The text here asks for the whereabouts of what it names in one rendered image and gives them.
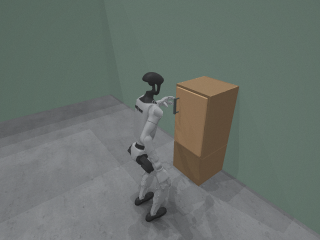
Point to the robot right forearm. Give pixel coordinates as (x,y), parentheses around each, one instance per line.
(149,149)

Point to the robot right hand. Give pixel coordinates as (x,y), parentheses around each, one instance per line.
(162,176)

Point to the robot right upper arm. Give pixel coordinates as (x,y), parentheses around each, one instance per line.
(154,115)

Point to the humanoid robot head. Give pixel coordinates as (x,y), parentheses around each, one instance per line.
(151,78)

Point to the robot left forearm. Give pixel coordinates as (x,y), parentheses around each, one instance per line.
(159,102)

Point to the cupboard door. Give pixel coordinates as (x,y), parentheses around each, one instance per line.
(190,120)

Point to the handle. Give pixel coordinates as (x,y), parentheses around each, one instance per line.
(175,105)

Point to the robot left hand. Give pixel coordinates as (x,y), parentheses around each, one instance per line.
(165,102)

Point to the robot right foot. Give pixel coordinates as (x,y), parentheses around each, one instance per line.
(160,212)

